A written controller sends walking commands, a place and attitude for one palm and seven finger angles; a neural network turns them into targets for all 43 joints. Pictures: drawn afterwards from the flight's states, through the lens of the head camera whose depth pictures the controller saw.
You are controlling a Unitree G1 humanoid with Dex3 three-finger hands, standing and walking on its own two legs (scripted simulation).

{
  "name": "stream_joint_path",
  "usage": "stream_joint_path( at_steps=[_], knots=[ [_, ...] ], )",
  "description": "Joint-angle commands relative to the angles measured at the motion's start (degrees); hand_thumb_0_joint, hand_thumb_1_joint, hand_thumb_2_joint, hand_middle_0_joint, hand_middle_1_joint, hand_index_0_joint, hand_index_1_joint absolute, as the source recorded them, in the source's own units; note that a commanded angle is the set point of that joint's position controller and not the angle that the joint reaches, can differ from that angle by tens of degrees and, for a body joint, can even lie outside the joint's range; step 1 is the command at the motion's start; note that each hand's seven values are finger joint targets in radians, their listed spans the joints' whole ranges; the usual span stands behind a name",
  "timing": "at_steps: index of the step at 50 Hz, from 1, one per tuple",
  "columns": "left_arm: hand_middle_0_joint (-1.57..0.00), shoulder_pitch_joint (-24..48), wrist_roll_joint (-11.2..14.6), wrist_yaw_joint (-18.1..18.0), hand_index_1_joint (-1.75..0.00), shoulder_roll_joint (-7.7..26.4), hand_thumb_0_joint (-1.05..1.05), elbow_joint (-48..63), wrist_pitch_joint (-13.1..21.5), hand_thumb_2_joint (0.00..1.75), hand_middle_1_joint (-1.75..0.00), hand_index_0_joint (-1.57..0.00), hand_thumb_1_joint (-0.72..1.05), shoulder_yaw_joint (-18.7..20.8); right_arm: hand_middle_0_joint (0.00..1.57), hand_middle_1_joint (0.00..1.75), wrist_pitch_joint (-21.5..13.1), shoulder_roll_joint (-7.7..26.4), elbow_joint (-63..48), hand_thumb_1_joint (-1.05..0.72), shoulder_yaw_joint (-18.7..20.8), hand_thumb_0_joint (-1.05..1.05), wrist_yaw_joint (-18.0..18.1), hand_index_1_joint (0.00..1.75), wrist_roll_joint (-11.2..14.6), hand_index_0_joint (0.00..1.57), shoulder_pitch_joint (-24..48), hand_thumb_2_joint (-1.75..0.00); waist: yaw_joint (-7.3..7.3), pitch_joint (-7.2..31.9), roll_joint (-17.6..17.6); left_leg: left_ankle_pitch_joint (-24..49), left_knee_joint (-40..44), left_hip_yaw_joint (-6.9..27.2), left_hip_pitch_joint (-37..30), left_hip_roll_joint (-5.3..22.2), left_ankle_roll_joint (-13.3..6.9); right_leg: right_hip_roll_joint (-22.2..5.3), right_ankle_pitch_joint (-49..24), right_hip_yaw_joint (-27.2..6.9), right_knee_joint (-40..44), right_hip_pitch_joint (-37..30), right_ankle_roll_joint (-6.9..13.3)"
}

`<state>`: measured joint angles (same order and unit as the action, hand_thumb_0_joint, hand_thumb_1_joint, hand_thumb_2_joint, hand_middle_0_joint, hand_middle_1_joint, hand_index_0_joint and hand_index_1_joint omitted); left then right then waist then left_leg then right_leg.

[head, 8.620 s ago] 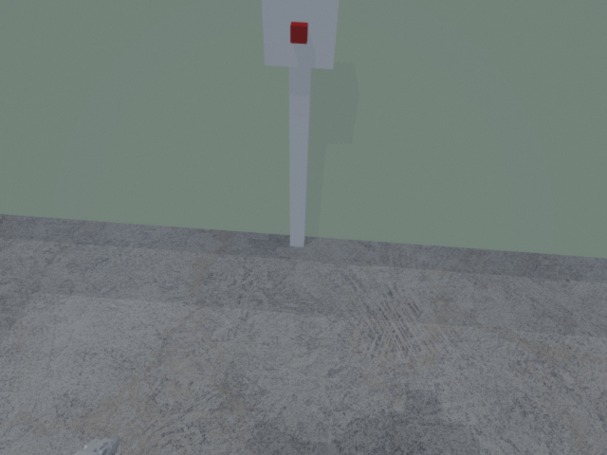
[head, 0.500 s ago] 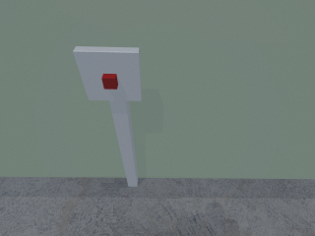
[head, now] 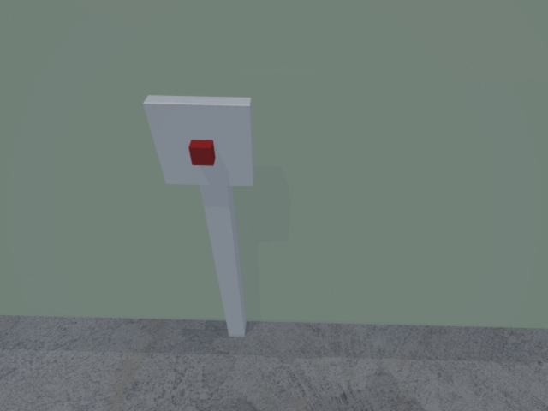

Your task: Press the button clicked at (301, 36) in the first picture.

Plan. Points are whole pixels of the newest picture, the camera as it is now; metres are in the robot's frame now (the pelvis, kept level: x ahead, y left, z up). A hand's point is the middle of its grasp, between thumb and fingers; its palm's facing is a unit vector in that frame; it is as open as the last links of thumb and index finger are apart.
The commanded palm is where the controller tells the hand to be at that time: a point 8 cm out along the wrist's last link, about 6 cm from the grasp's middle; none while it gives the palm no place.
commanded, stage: raise the hand and make a fist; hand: left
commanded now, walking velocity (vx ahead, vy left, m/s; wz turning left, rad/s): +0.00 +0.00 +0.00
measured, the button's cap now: (202, 151) +0.52 +0.17 +0.11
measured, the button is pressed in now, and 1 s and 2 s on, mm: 0 0 0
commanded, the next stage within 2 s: none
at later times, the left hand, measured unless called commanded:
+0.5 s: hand (127, 397) +0.16 +0.22 -0.05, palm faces +0.07 -1.00 +0.00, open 5.0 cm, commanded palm +0.13 +0.28 -0.02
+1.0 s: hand (116, 344) +0.20 +0.23 +0.03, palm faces +0.08 -1.00 -0.06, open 3.1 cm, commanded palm +0.16 +0.28 +0.04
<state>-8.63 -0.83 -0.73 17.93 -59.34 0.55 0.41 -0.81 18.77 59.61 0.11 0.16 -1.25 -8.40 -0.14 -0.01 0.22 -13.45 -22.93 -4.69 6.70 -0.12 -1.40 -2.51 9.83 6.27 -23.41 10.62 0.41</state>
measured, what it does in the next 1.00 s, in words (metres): lowers itself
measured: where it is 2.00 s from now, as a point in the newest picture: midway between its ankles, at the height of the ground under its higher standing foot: outside the picture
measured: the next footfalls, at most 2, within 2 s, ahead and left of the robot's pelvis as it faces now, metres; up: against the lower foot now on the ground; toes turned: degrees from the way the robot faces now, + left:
none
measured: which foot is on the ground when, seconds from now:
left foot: down 0.00-1.00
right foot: down 0.00-1.00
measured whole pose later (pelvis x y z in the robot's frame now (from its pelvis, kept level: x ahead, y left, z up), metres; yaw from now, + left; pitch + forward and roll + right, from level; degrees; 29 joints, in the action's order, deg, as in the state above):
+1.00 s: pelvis +0.02 +0.01 -0.05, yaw +4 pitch +10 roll -2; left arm -27.1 18.1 17.8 15.6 9.5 14.6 14.0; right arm -14.1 13.5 30.2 -1.1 2.8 2.4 -14.4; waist 0.8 6.8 1.5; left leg -28.6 -54.0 0.9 35.0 -0.3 -2.0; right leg -0.3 23.9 5.2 -49.8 35.5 0.5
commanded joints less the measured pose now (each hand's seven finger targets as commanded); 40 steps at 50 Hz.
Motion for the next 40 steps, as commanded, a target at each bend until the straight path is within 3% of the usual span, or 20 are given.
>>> stream_joint_path(
  at_steps=[1,2,3,4,5,6,8,9,12,14,16,18,19,23,24,27,29,30,34,40],
  knots=[
    [-0.2,-5.6,0.1,-2.5,-0.3,3.4,0.0,1.3,1.4,0.9,-0.3,-0.2,0.9,0.6,0.2,0.3,-1.6,4.2,-4.9,-0.9,1.3,0.0,0.4,0.3,1.0,0.2,-1.0,-0.9,0.37,-1.5,-1.6,9.3,-2.2,3.6,5.8,9.1,0.7,-8.0,-20.5,-8.7,-1.0,-1.1,0.1],
    [-0.23,33.9,8.6,-0.8,-0.33,24.9,0.0,75.3,12.8,0.9,-0.33,-0.23,0.9,25.5,0.2,0.3,-7.5,6.2,-22.9,-0.9,3.9,0.0,1.9,0.3,3.3,0.2,-0.7,-0.9,-1.57,19.4,5.4,19.9,2.2,7.2,-2.0,-0.3,2.6,0.4,-17.0,-3.4,-3.4,-6.8,2.8],
    [-0.25,-0.2,5.9,0.2,-0.36,18.5,0.0,53.8,11.4,0.9,-0.36,-0.25,0.9,21.0,0.2,0.3,-11.4,5.6,-23.7,-0.9,3.5,0.0,3.6,0.3,2.5,0.2,4.2,-0.9,4.51,12.7,12.2,22.3,0.7,5.3,-1.8,1.3,1.5,1.1,-5.8,-3.0,-4.6,-1.5,3.6],
    [-0.28,-10.5,11.2,1.1,-0.39,5.6,0.0,51.8,9.0,0.9,-0.39,-0.28,0.9,15.0,0.2,0.3,-13.1,4.0,-24.4,-0.9,3.7,0.0,2.9,0.3,3.2,0.2,3.7,-0.9,1.43,7.0,13.2,16.9,0.7,5.0,2.8,0.8,4.0,1.1,-0.7,-0.4,-3.4,2.5,3.1],
    [-0.31,-9.9,11.6,2.6,-0.42,2.0,0.0,50.8,10.9,0.9,-0.42,-0.31,0.9,14.4,0.2,0.3,-13.9,3.0,-23.4,-0.9,3.8,0.0,2.4,0.3,3.8,0.2,-0.3,-0.9,0.23,2.4,6.3,10.2,-0.8,4.9,5.7,0.8,3.2,1.6,0.7,-0.1,-4.0,6.2,2.0],
    [-0.34,-7.5,13.7,4.0,-0.45,3.0,0.0,52.9,15.0,0.9,-0.45,-0.34,0.9,16.0,0.2,0.3,-15.1,4.3,-25.9,-0.9,4.5,0.0,2.6,0.3,3.1,0.2,1.5,-0.9,-0.4,-1.9,3.6,2.2,-4.2,5.3,11.0,-0.1,2.4,1.8,4.7,0.0,-5.2,10.6,1.4],
    [-0.39,-15.6,15.9,8.6,-0.51,0.0,0.0,45.2,22.9,0.9,-0.51,-0.39,0.9,17.1,0.2,0.3,-16.5,4.0,-27.1,-0.9,4.7,0.0,2.4,0.3,2.6,0.2,1.0,-0.9,0.36,-2.4,-6.9,-9.7,-9.9,5.3,21.9,-1.0,1.9,1.9,16.2,0.1,-10.0,19.2,0.7],
    [-0.42,-16.5,16.9,11.6,-0.54,-1.2,0.0,43.3,27.1,0.9,-0.54,-0.42,0.9,17.1,0.2,0.3,-17.5,3.9,-28.2,-0.9,4.7,0.0,2.0,0.3,2.8,0.2,1.5,-0.9,1.02,-1.9,-5.8,-12.5,-13.8,4.6,26.0,-1.6,2.1,1.6,19.9,-1.0,-13.4,22.7,0.9],
    [-0.5,-13.5,20.9,21.6,-0.63,2.3,0.0,45.0,39.4,0.9,-0.63,-0.5,0.9,19.8,0.2,0.3,-20.5,3.9,-31.5,-0.9,4.8,0.0,1.5,0.3,2.8,0.2,1.5,-0.9,1.73,7.9,-7.1,-15.4,-27.1,3.9,36.8,-2.0,1.8,0.8,29.4,-7.3,-21.5,29.2,0.8],
    [-0.56,-9.9,23.7,29.0,-0.69,5.3,0.0,46.5,42.6,0.9,-0.69,-0.56,0.9,20.9,0.2,0.3,-22.3,4.5,-33.5,-0.9,4.6,0.0,1.2,0.3,3.3,0.2,0.2,-0.9,1.11,13.5,-5.1,-15.5,-33.6,4.3,41.9,-1.7,1.3,0.1,32.5,-12.7,-24.0,29.4,1.0],
    [-0.61,-7.6,26.0,32.6,-0.75,9.4,0.0,53.3,38.8,0.9,-0.75,-0.61,0.9,22.5,0.2,0.3,-22.3,4.6,-37.6,-0.9,4.1,0.0,2.0,0.3,4.4,0.2,0.5,-0.9,2.03,19.0,-0.6,-17.7,-35.0,3.3,42.9,-1.6,0.5,-0.4,37.2,-15.9,-22.9,27.0,0.7],
    [-0.67,-6.3,27.6,32.8,-0.81,10.6,0.0,59.1,33.1,0.9,-0.81,-0.67,0.9,22.8,0.2,0.3,-21.6,4.6,-39.4,-0.9,3.4,0.0,3.1,0.3,5.1,0.2,0.0,-0.9,1.82,17.7,0.0,-19.4,-33.9,3.9,42.9,-1.4,-0.1,0.0,39.8,-16.0,-20.8,25.6,0.4],
    [-0.69,-4.6,27.8,31.9,-0.84,12.0,0.0,63.5,31.0,0.9,-0.84,-0.69,0.9,23.4,0.2,0.3,-21.1,4.7,-39.9,-0.9,3.1,0.0,3.6,0.3,5.2,0.2,-0.2,-0.9,1.59,17.6,0.3,-19.2,-33.8,4.3,42.9,-1.0,-0.4,0.3,39.8,-16.3,-21.0,24.8,0.3],
    [-0.81,-7.2,24.0,25.1,-0.96,10.4,0.0,74.4,25.4,0.9,-0.96,-0.81,0.9,22.5,0.2,0.3,-19.2,2.6,-38.8,-0.9,2.7,0.0,4.5,0.3,4.7,0.2,-1.6,-0.9,1.21,16.6,4.0,-13.6,-31.0,6.3,38.1,-0.2,-0.8,2.0,29.4,-11.6,-22.1,24.6,0.7],
    [-0.83,-8.6,23.6,23.7,-0.99,9.7,0.0,76.0,24.5,0.9,-0.99,-0.83,0.9,22.2,0.2,0.3,-18.8,2.0,-38.8,-0.9,2.6,0.0,4.6,0.3,4.4,0.2,-1.5,-0.9,1.2,16.9,2.6,-11.2,-30.6,7.0,37.6,-0.1,-0.8,2.7,25.9,-10.3,-23.0,24.0,0.8],
    [-0.92,-13.0,21.6,21.4,-1.08,7.5,0.0,75.2,22.1,0.9,-1.08,-0.92,0.9,21.5,0.2,0.3,-17.8,1.4,-36.6,-0.9,2.9,0.0,4.2,0.3,4.1,0.2,-2.3,-0.9,0.72,16.7,5.2,-3.0,-29.1,7.6,33.3,0.0,-0.3,3.3,11.7,-6.2,-24.7,23.2,0.9],
    [-0.97,-15.8,21.2,21.6,-1.14,6.1,0.0,71.9,20.3,0.9,-1.14,-0.97,0.9,20.9,0.2,0.3,-17.4,1.2,-36.1,-0.9,3.0,0.0,3.9,0.3,3.9,0.2,-2.0,-0.9,0.64,16.5,2.3,1.7,-28.7,7.9,32.3,-0.1,-0.1,3.8,4.7,-4.7,-25.3,21.7,0.7],
    [-1.0,-16.2,21.1,21.8,-1.17,6.0,0.0,72.8,20.0,0.9,-1.17,-1.0,0.9,20.8,0.2,0.3,-17.2,1.3,-36.0,-0.9,3.1,0.0,3.7,0.3,3.9,0.2,-2.3,-0.9,0.68,17.5,3.7,3.1,-28.4,7.7,31.1,-0.1,0.1,3.6,2.4,-4.3,-25.3,21.1,0.6],
    [-1.11,-17.7,21.7,22.5,-1.29,5.7,0.0,73.7,19.0,0.9,-1.29,-1.11,0.9,20.2,0.2,0.3,-17.2,1.3,-36.7,-0.9,2.9,0.0,3.3,0.3,3.6,0.2,-1.9,-0.9,0.86,17.4,2.1,6.0,-26.9,7.8,28.9,-0.1,0.3,3.8,-0.9,-3.2,-24.6,19.4,0.6],
    [-1.27,-17.3,21.3,20.5,-1.47,5.6,0.0,79.4,20.0,0.9,-1.47,-1.27,0.9,19.2,0.2,0.3,-17.4,1.4,-37.8,-0.9,2.4,0.0,2.9,0.3,3.7,0.2,-2.9,-0.9,1.25,18.1,4.5,8.8,-24.3,8.0,24.7,0.3,0.9,3.9,-1.6,-2.1,-23.9,18.6,0.9]
  ],
)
